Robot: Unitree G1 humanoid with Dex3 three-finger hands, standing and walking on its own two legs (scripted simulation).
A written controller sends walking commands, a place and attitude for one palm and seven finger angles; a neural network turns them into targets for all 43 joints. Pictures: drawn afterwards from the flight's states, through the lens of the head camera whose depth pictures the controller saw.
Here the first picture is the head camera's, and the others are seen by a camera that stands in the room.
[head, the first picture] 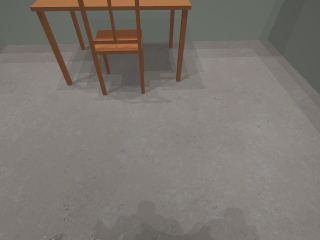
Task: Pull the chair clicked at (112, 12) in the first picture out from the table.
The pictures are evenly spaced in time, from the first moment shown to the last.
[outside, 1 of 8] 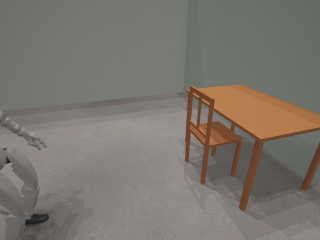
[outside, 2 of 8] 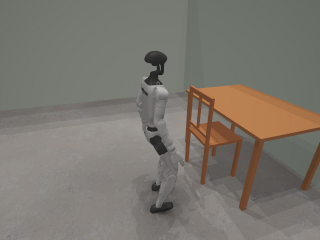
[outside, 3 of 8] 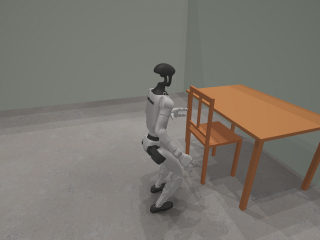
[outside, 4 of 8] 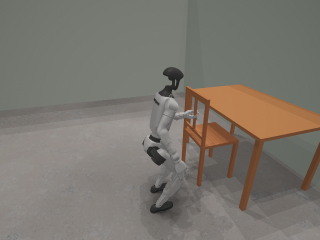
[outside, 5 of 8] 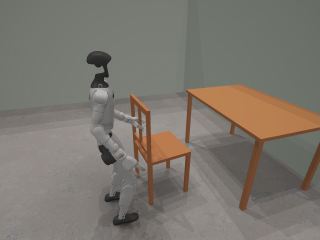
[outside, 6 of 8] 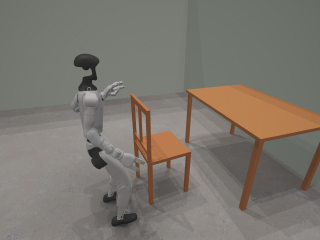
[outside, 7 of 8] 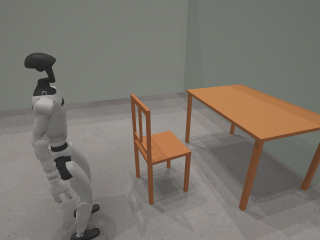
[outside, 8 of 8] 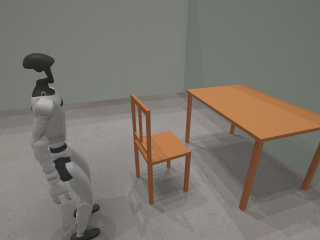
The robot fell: no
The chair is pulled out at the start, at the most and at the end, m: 0.00 0.58 0.58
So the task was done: yes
